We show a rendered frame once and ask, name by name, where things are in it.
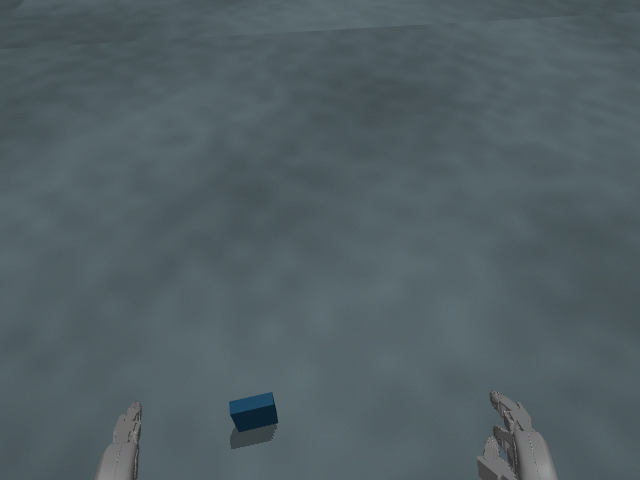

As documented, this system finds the left robot hand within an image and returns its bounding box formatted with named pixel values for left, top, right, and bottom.
left=94, top=402, right=142, bottom=480

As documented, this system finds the right robot hand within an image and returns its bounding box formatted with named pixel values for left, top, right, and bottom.
left=477, top=391, right=558, bottom=480

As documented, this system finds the carton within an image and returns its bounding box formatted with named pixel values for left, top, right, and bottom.
left=229, top=392, right=278, bottom=432

